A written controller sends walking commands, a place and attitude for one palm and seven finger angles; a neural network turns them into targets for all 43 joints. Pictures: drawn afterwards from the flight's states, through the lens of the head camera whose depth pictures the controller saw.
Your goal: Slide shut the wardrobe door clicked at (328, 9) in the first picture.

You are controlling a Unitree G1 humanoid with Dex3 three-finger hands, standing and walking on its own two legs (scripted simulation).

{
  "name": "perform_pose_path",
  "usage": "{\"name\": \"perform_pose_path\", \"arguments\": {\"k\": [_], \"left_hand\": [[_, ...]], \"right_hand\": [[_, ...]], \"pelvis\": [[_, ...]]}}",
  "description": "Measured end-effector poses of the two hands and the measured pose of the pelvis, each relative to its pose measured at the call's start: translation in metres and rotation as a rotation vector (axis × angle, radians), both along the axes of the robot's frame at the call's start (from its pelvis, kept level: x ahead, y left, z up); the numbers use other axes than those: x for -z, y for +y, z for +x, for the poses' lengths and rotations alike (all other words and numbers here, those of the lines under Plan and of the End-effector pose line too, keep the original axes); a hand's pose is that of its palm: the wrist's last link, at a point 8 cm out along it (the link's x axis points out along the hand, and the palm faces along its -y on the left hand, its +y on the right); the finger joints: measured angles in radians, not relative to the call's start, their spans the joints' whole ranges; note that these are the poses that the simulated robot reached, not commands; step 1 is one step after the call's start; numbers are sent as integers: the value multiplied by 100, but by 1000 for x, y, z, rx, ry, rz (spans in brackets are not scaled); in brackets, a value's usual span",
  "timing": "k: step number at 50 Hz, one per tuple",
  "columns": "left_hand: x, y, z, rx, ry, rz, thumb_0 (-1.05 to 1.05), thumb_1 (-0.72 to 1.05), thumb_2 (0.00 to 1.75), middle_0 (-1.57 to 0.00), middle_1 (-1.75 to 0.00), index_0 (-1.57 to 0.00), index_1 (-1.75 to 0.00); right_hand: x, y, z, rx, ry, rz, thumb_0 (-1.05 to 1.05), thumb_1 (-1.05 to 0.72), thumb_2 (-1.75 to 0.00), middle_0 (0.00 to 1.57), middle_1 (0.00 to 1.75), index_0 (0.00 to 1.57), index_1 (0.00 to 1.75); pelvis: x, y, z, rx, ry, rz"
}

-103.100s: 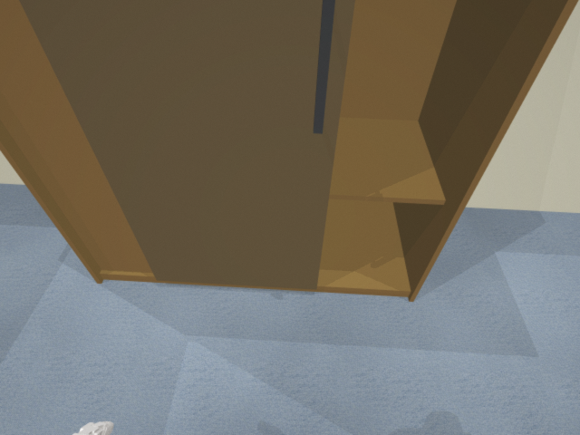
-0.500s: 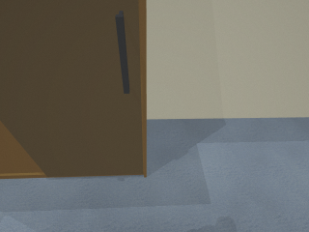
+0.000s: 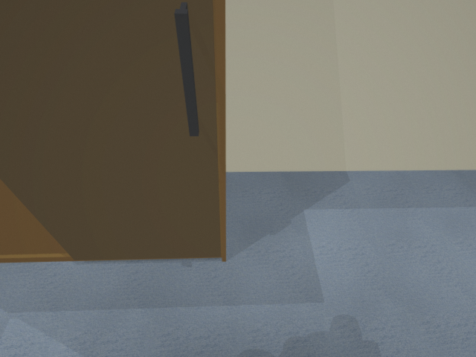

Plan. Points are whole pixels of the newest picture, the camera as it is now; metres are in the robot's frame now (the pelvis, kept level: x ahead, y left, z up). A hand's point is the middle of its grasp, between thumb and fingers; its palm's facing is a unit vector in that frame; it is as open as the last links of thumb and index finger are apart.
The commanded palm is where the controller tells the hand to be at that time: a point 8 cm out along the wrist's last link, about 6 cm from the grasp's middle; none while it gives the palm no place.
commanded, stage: come to a stop and stand still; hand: left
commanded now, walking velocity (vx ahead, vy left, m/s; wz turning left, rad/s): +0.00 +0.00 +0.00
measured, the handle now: (189, 77) +0.59 +0.15 +0.17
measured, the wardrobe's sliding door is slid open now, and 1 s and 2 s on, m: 0.00 0.00 0.00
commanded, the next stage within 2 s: look again from close up in 0.30 s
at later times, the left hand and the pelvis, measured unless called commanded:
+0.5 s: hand out of the picture +0.03 +0.19 -0.17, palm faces +0.02 -0.97 -0.23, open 7.4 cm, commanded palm none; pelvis +0.02 -0.01 +0.00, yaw +0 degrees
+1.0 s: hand out of the picture +0.03 +0.18 -0.17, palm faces +0.02 -0.97 -0.24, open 7.4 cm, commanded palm none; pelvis +0.02 -0.02 +0.00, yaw +0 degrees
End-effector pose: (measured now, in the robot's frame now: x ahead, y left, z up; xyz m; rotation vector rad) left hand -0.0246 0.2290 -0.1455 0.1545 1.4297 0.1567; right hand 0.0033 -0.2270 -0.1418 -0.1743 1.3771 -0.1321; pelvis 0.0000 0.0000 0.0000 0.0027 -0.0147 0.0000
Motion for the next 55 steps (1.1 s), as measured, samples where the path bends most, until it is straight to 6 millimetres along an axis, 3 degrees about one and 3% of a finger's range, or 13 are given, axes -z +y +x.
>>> {"name": "perform_pose_path", "arguments": {"k": [12,20,34,55], "left_hand": [[0,-4,38,17,-82,0,1,91,90,-20,-30,-20,-29],[-4,2,51,23,-103,22,1,91,90,-20,-30,-20,-29],[-8,7,53,19,-89,45,1,91,90,-20,-29,-20,-29],[-8,-6,49,5,-85,34,1,91,90,-20,-30,-20,-29]], "right_hand": [[-3,-7,32,-14,-67,-9,1,-91,-89,20,30,20,30],[-4,-15,45,-25,-83,-18,0,-91,-89,20,30,20,30],[-6,-28,54,-34,-77,-36,0,-91,-89,20,30,20,30],[-5,-31,54,-40,-72,-27,0,-91,-89,20,30,20,30]], "pelvis": [[-1,-5,8,1,-1,3],[-1,-8,12,-1,3,5],[-2,-13,20,-2,0,7],[-3,-20,21,-7,-5,9]]}}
